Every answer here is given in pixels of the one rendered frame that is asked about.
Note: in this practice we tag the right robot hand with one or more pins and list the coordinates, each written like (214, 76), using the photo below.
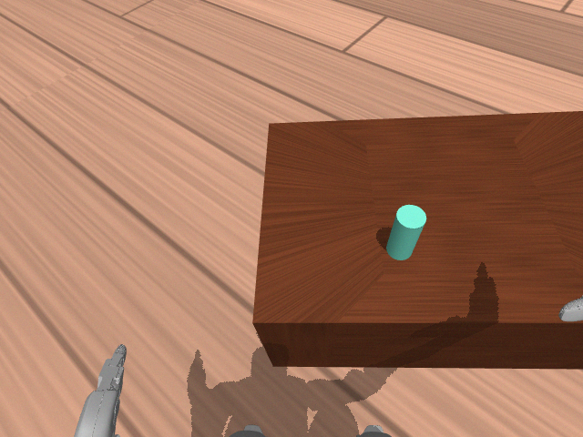
(572, 311)

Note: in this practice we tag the left robot hand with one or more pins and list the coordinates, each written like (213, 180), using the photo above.
(99, 415)

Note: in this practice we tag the can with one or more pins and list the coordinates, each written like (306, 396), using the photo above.
(408, 225)

